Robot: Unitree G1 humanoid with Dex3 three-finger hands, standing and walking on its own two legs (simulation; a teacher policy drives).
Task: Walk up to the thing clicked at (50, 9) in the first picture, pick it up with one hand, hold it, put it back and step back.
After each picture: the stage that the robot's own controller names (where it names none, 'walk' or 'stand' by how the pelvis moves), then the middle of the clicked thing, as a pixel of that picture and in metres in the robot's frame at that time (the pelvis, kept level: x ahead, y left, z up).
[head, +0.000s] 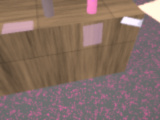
stand; out of the picture +1.00 +0.25 +0.02
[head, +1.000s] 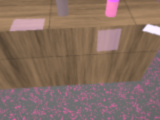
walk; out of the picture +0.91 +0.19 +0.02
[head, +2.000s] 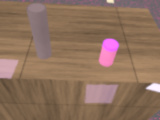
walk; (41, 34) +0.56 +0.20 +0.04
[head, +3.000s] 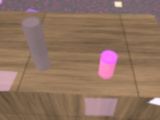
walk; (38, 46) +0.52 +0.22 +0.02
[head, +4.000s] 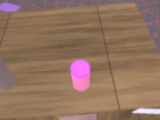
stand; out of the picture +0.39 +0.33 +0.04
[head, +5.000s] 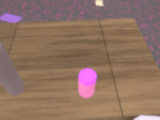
stand; (5, 71) +0.39 +0.31 +0.01
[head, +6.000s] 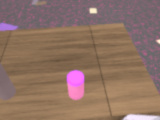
stand; out of the picture +0.40 +0.35 +0.01
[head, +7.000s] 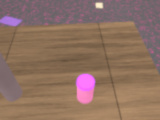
stand; (2, 77) +0.37 +0.31 +0.01
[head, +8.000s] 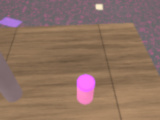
stand; (3, 77) +0.37 +0.31 +0.01
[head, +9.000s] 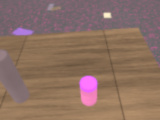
rise first; (11, 79) +0.38 +0.32 +0.02
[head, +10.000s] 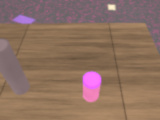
go down; (11, 70) +0.39 +0.31 +0.02
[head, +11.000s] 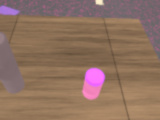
go down; (6, 66) +0.39 +0.28 +0.04
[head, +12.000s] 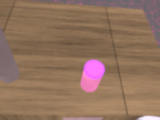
close in; out of the picture +0.40 +0.29 +0.06
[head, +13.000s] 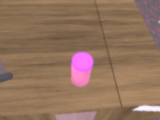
close; out of the picture +0.40 +0.31 +0.09
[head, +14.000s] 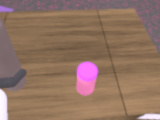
lift; (4, 60) +0.36 +0.24 +0.13
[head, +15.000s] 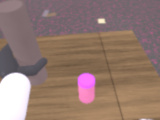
lift; (25, 48) +0.34 +0.18 +0.22
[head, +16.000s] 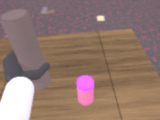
hold; (29, 54) +0.36 +0.17 +0.18
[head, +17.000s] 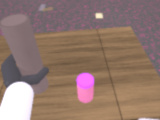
hold; (28, 59) +0.35 +0.17 +0.17
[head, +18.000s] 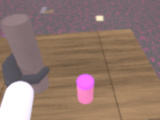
hold; (29, 58) +0.35 +0.17 +0.17
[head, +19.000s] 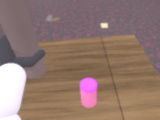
hold; (23, 40) +0.35 +0.18 +0.26
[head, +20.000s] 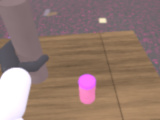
hold; (27, 45) +0.35 +0.17 +0.22
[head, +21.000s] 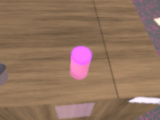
lower; out of the picture +0.39 +0.29 +0.08
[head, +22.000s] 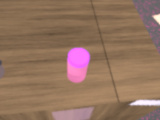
lower; out of the picture +0.40 +0.30 +0.09
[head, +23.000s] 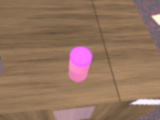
lower; out of the picture +0.42 +0.30 +0.09
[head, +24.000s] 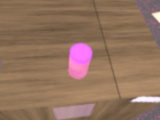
lower; out of the picture +0.43 +0.31 +0.10
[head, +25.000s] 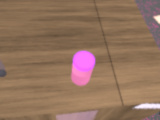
withdraw; out of the picture +0.41 +0.30 +0.09
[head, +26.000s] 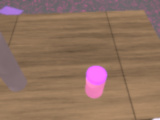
sink last; (5, 65) +0.38 +0.29 +0.06
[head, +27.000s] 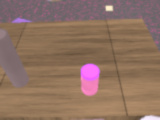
stand; (10, 61) +0.42 +0.31 +0.06
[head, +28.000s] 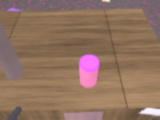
stand; (3, 51) +0.43 +0.31 +0.08
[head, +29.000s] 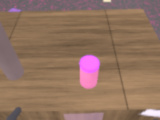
stand; (3, 52) +0.43 +0.31 +0.09
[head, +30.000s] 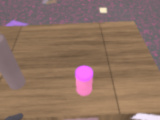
stand; (7, 64) +0.44 +0.32 +0.04
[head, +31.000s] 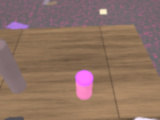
stand; (9, 69) +0.43 +0.32 +0.01
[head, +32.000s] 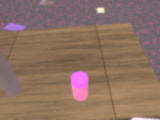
stand; (3, 72) +0.41 +0.34 +0.01
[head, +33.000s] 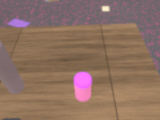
stand; (6, 70) +0.41 +0.33 +0.01
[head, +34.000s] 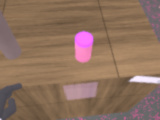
walk; (1, 32) +0.50 +0.32 +0.04
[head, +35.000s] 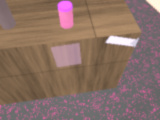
walk; out of the picture +0.71 +0.39 +0.04
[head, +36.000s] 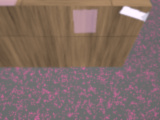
stand; out of the picture +0.99 +0.30 +0.05
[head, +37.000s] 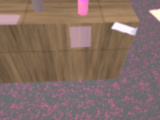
stand; out of the picture +1.00 +0.32 +0.01
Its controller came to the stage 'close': yes
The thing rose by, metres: 0.23
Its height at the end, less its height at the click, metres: +0.00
